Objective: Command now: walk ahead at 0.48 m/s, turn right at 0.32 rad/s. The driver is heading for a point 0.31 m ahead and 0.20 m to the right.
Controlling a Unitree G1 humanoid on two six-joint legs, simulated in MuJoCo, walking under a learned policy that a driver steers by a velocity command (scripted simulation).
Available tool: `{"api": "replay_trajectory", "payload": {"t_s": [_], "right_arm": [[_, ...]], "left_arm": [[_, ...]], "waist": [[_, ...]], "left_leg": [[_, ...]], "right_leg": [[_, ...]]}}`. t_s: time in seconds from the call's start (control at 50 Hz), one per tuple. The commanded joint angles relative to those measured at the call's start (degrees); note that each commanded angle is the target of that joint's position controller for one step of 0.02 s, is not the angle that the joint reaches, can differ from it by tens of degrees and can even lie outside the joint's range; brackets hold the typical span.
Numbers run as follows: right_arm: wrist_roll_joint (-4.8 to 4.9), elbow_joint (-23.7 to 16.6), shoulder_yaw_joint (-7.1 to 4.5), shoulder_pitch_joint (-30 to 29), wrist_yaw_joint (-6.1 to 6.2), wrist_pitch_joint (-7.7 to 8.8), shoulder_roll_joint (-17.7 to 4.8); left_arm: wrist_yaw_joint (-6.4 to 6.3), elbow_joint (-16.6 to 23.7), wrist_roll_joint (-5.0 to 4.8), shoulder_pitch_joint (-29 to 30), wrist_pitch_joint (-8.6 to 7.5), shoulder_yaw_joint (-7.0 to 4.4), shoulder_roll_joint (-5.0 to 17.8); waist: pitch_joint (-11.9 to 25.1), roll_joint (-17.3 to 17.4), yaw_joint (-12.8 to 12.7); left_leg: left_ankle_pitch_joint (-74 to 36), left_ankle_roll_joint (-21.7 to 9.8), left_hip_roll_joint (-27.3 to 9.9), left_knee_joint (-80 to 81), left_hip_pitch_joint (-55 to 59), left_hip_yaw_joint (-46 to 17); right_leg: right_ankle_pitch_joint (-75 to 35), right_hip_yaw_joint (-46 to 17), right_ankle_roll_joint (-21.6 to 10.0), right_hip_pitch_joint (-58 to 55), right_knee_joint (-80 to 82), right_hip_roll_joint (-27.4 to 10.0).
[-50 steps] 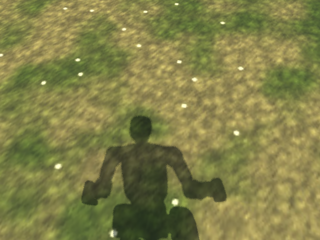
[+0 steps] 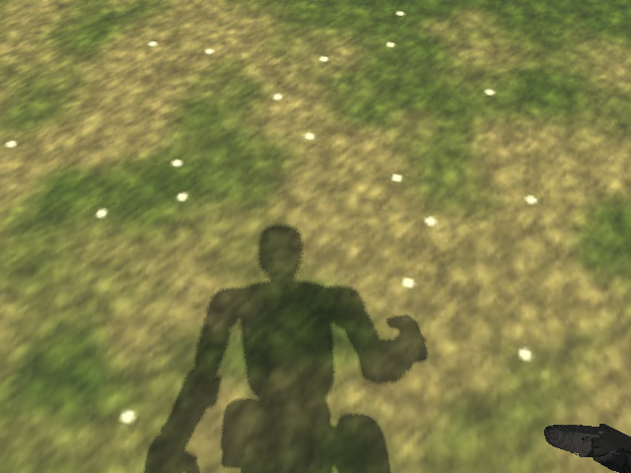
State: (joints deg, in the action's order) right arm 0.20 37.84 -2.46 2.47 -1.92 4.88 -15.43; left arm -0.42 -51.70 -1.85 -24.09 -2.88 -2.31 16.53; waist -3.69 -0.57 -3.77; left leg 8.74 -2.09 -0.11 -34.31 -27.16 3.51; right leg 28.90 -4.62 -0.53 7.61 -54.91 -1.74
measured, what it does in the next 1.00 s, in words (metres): walks ahead, turning right: right foot, then left foot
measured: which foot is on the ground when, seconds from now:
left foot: down 0.00-0.48, up 0.50-0.86, down 0.88-1.00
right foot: up 0.00-0.44, down 0.46-1.00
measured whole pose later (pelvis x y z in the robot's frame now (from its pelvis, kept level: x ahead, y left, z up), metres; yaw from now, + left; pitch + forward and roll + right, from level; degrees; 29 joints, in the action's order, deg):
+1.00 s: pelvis +0.39 -0.06 +0.02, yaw -16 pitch +0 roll -1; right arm -0.8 52.2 -2.0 10.6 1.2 0.4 -14.2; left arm -0.2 -48.6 1.1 -7.9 -0.3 -1.2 13.1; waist -0.9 -0.3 0.0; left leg 14.4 2.5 -3.2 -29.7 -15.0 -0.9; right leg 13.6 1.6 -1.9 13.9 -27.7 2.3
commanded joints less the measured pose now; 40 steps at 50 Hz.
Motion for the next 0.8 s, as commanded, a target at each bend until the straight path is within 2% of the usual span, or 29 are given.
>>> {"api": "replay_trajectory", "payload": {"t_s": [0.02,0.04,0.06,0.1,0.14,0.18,0.24,0.3,0.34,0.38,0.4,0.42,0.44,0.46,0.48,0.5,0.52,0.54,0.56,0.58,0.6,0.62,0.66,0.72,0.8], "right_arm": [[-0.06,1.6,-2.6,13.4,0.73,0.41,-7.8],[-0.47,2.1,-2.32,11.0,0.55,0.78,-6.0],[-1.08,2.5,-2.29,9.4,0.6,1.34,-5.6],[-0.85,3.6,-2.36,8.0,0.62,2.35,-4.3],[-0.72,4.7,-2.72,7.4,0.8,2.88,-5.2],[-0.98,5.7,-3.07,8.3,1.21,2.85,-6.3],[-0.96,6.3,-3.37,8.9,1.82,2.26,-7.8],[-0.39,7.5,-3.84,12.1,2.23,1.36,-9.6],[0.2,8.3,-4.12,14.2,2.29,0.39,-10.3],[0.75,9.0,-4.21,14.6,2.45,-0.87,-11.1],[1.02,9.0,-4.35,14.4,2.7,-1.43,-12.0],[1.26,8.8,-4.46,13.8,2.99,-1.91,-12.8],[1.44,8.5,-4.34,12.8,3.17,-2.32,-12.9],[1.45,8.4,-3.71,12.6,3.26,-2.15,-11.7],[-1.79,6.7,-1.63,16.5,2.81,-1.52,-5.1],[-0.77,7.1,-0.27,22.8,1.78,-0.52,-4.3],[1.46,8.7,-2.08,17.2,1.44,-0.44,-10.9],[2.58,6.8,-1.88,12.8,1.53,-0.65,-9.8],[1.58,7.2,-1.6,11.1,2.26,-1.02,-8.4],[0.99,7.6,-1.83,11.4,2.93,-1.95,-8.3],[0.74,8.5,-1.92,12.8,3.23,-2.97,-8.3],[0.44,9.0,-1.86,14.8,3.57,-3.78,-7.3],[-0.03,9.7,-1.65,15.8,4.21,-4.48,-6.2],[-0.39,9.4,-1.13,12.5,4.58,-4.98,-5.1],[-0.02,9.2,-1.39,8.5,4.27,-5.32,-6.3]], "left_arm": [[-0.27,7.0,-1.17,4.6,-2.13,-1.98,8.2],[-0.47,6.8,-0.09,5.5,-1.8,-2.26,7.4],[-0.32,6.4,-0.26,3.1,-1.07,-2.33,6.1],[-0.23,6.0,-0.45,2.3,0.42,-2.26,4.3],[-0.42,7.4,-0.1,4.9,1.51,-2.27,3.5],[-0.27,8.9,0.26,7.9,1.56,-2.21,3.4],[0.97,10.6,0.46,12.4,0.74,-1.74,2.8],[2.31,13.3,0.62,19.1,0.35,-0.96,1.7],[3.06,15.3,0.52,22.2,0.3,-0.81,1.8],[3.66,17.1,1.07,23.5,0.11,-1.0,2.1],[3.84,17.5,1.4,22.1,0.07,-1.51,3.0],[3.9,17.0,1.61,18.3,0.03,-2.34,4.6],[3.64,15.2,1.63,11.1,-0.04,-3.71,7.0],[2.73,13.6,1.78,4.3,0.1,-5.09,9.8],[1.22,12.9,2.55,1.5,0.68,-5.68,15.1],[1.51,15.7,3.42,4.3,0.27,-4.8,15.6],[2.06,15.9,3.06,3.9,0.55,-3.75,11.0],[2.28,15.0,2.25,7.5,0.32,-3.19,9.4],[2.26,14.5,1.46,10.6,0.07,-2.6,7.3],[2.06,14.4,1.4,13.7,0.14,-2.15,5.9],[2.04,14.4,2.36,15.0,-0.02,-2.06,5.8],[2.11,14.2,2.99,16.1,-0.37,-2.16,5.9],[1.92,13.3,3.39,17.9,-0.91,-2.11,5.8],[1.01,11.6,3.21,18.8,-0.42,-1.96,5.6],[0.49,9.3,3.32,18.1,0.93,-1.5,5.2]], "waist": [[8.8,6.2,8.0],[6.0,4.9,6.3],[6.1,7.6,4.1],[4.4,6.4,3.0],[1.4,4.9,2.4],[-0.3,3.6,2.9],[-1.2,2.4,4.3],[-2.9,0.8,7.3],[-3.6,0.9,8.3],[-3.4,1.6,7.6],[-1.3,3.2,6.1],[2.1,4.9,3.8],[6.6,5.0,-0.3],[10.6,3.3,-4.3],[17.8,-11.0,-1.0],[31.8,-14.1,1.9],[32.2,-2.0,-2.5],[22.2,-2.7,-1.0],[15.0,0.8,0.9],[11.8,0.3,3.1],[10.5,-1.2,4.5],[10.9,-2.0,5.8],[11.0,-2.6,6.9],[11.3,-4.5,5.9],[8.8,-5.4,3.9]], "left_leg": [[13.1,-8.7,-19.1,20.4,31.4,-27.3],[6.6,-7.4,-16.2,21.8,25.4,-20.9],[3.1,-7.5,-15.6,23.4,22.0,-16.9],[-0.8,-8.5,-14.7,26.3,18.5,-11.5],[-3.3,-8.7,-14.8,28.2,16.8,-7.4],[-5.4,-9.0,-14.7,29.1,17.9,-4.1],[-8.8,-8.2,-13.4,29.3,19.9,1.7],[-11.0,-7.9,-14.5,29.0,24.0,5.0],[-13.5,-7.4,-15.6,27.2,28.9,6.4],[-28.3,-6.5,-16.0,22.0,31.3,7.5],[-39.9,-5.8,-16.0,17.8,32.4,7.8],[-48.7,-4.9,-15.5,11.7,33.1,7.9],[-50.4,-3.4,-13.8,2.6,31.8,8.4],[-43.2,-0.7,-11.0,-9.0,25.3,9.6],[5.1,2.6,-5.6,-28.8,7.5,8.8],[33.8,4.8,2.3,-46.3,-5.0,-2.5],[30.1,4.4,-0.7,-47.4,-4.6,-9.6],[26.5,3.8,-3.1,-43.7,-8.5,-8.0],[22.9,4.1,-5.2,-39.0,-8.7,-6.9],[20.1,4.5,-6.4,-35.3,-5.5,-6.8],[17.5,4.8,-6.6,-34.1,0.4,-6.7],[15.8,5.5,-6.2,-32.3,3.5,-6.3],[13.5,6.2,-6.1,-25.6,6.3,-6.1],[8.2,6.5,-6.3,-14.6,7.9,-6.2],[5.3,5.9,-5.3,-5.1,10.7,-5.6]], "right_leg": [[-7.0,-1.7,-1.5,31.5,-18.6,-3.7],[-10.6,-2.0,-1.6,28.9,-15.7,-5.3],[-13.1,-2.7,-1.3,25.3,-14.9,-6.7],[-14.1,-2.1,-0.7,23.9,-13.6,-7.3],[-16.3,-2.3,-0.1,27.2,-11.0,-7.6],[-21.4,-3.0,0.6,30.8,-6.0,-7.6],[-29.9,-0.5,0.7,30.7,4.9,-6.7],[-32.4,3.5,-0.2,31.5,12.7,-5.9],[-30.7,5.0,-1.2,33.2,16.1,-5.4],[-26.7,7.2,-2.4,31.0,19.4,-2.9],[-24.2,8.7,-3.2,27.4,19.8,-0.7],[-22.3,9.8,-4.3,22.1,20.1,1.8],[-24.7,10.0,-5.8,12.9,22.9,4.1],[-36.1,8.2,-7.6,0.1,27.5,4.2],[-65.9,-7.4,-12.3,-20.0,20.2,-9.2],[-68.9,-33.4,-25.6,-32.0,24.7,-23.8],[-67.3,-26.2,-22.9,-27.5,28.0,-21.0],[-63.0,-17.6,-20.1,-20.3,29.1,-18.2],[-58.2,-13.0,-17.2,-11.4,31.1,-15.0],[-53.4,-9.9,-16.0,-4.0,33.8,-13.3],[-53.8,-7.3,-15.2,2.8,35.9,-12.0],[-54.5,-5.8,-15.7,5.9,37.0,-11.7],[-55.1,-2.4,-15.6,8.9,38.1,-10.4],[-46.9,-0.3,-14.1,8.2,38.7,-9.0],[-25.1,-2.8,-12.8,8.8,40.2,-9.1]]}}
